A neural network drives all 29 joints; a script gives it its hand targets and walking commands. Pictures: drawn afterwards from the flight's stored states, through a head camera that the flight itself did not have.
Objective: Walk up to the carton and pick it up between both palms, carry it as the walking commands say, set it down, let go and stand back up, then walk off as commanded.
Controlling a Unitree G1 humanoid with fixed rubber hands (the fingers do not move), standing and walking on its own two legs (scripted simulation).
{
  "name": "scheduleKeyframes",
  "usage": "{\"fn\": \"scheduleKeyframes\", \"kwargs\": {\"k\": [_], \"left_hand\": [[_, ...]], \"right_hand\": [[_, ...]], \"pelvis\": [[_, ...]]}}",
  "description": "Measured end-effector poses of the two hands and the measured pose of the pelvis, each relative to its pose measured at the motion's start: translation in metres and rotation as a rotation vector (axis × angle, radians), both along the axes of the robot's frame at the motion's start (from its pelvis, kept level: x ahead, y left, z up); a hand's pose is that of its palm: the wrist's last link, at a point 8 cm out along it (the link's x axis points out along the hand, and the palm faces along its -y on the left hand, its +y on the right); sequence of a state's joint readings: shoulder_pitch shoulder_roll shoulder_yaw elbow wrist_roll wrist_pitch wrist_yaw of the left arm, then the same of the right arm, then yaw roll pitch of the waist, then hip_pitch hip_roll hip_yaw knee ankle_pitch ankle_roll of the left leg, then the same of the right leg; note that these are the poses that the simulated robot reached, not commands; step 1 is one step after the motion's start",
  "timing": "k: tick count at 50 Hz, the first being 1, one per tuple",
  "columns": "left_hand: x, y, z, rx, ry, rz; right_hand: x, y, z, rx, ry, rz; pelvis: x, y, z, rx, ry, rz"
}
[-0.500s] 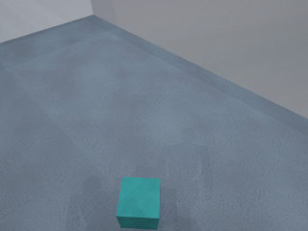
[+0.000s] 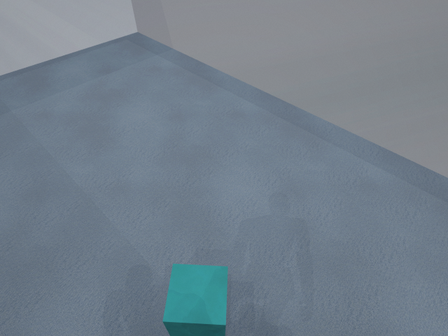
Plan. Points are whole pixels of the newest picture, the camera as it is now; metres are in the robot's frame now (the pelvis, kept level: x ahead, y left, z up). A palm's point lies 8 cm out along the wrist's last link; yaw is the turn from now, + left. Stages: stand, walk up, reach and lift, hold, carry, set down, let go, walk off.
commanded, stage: walk up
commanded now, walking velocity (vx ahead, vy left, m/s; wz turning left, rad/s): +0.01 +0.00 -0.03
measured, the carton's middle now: (199, 303) +0.40 +0.07 -0.66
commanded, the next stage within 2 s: stand in 0.72 s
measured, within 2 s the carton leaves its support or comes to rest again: neither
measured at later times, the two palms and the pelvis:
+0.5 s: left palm out of the picture -0.02 +0.29 -0.15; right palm out of the picture +0.01 -0.18 -0.15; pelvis +0.01 +0.05 -0.01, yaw -4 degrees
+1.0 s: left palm out of the picture +0.00 +0.29 -0.15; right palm out of the picture -0.02 -0.16 -0.15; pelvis +0.01 +0.07 +0.00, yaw -4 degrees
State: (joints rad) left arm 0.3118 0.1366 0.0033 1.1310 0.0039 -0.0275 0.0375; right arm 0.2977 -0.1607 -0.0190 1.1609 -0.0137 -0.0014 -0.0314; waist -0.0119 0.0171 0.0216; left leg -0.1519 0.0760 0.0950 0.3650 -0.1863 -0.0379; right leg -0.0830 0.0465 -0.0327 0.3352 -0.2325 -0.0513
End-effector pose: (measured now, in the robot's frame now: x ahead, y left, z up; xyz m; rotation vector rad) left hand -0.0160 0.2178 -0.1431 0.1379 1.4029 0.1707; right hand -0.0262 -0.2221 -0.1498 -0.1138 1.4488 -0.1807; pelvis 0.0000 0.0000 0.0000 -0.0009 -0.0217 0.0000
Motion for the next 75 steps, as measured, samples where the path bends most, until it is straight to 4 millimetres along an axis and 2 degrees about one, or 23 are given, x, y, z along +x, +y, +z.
{"fn": "scheduleKeyframes", "kwargs": {"k": [10,13,16,20,24,30,35,42,50,75], "left_hand": [[-0.002,-0.005,-0.001,-0.01,0.008,-0.005],[-0.004,0.006,0.003,0.01,0.008,-0.011],[-0.014,0.023,0.008,0.038,0.043,-0.014],[-0.016,0.048,0.006,0.05,0.074,-0.016],[-0.006,0.068,-0.006,0.028,0.072,-0.009],[0.015,0.079,-0.011,0.001,0.052,-0.041],[0.022,0.084,-0.011,0.003,0.047,-0.055],[0.024,0.084,-0.007,0.012,0.035,-0.062],[0.014,0.076,-0.006,0.009,0.045,-0.062],[-0.016,0.051,-0.007,-0.022,0.067,-0.053]], "right_hand": [[0.0,0.002,-0.003,0.0,0.025,0.002],[-0.002,-0.003,-0.003,-0.022,0.063,0.007],[0.005,-0.002,-0.001,-0.04,0.063,0.002],[0.022,0.012,0.0,-0.053,0.01,-0.01],[0.035,0.033,0.003,-0.068,-0.052,0.0],[0.041,0.061,0.009,-0.047,-0.09,-0.014],[0.035,0.071,0.008,-0.035,-0.092,-0.035],[0.017,0.071,0.004,-0.027,-0.054,-0.055],[0.002,0.066,0.002,-0.022,-0.035,-0.066],[-0.023,0.061,0.0,0.0,-0.015,-0.077]], "pelvis": [[0.005,-0.001,-0.002,-0.001,0.01,-0.015],[0.005,0.006,-0.002,0.007,0.026,-0.039],[0.006,0.017,-0.001,0.017,0.038,-0.053],[0.008,0.034,-0.002,0.011,0.037,-0.055],[0.011,0.052,-0.007,0.001,0.024,-0.061],[0.015,0.066,-0.004,0.007,0.016,-0.066],[0.014,0.071,-0.004,0.008,0.01,-0.067],[0.012,0.073,-0.003,0.01,0.002,-0.069],[0.007,0.07,-0.004,0.009,-0.005,-0.069],[-0.006,0.056,-0.004,0.003,-0.003,-0.068]]}}
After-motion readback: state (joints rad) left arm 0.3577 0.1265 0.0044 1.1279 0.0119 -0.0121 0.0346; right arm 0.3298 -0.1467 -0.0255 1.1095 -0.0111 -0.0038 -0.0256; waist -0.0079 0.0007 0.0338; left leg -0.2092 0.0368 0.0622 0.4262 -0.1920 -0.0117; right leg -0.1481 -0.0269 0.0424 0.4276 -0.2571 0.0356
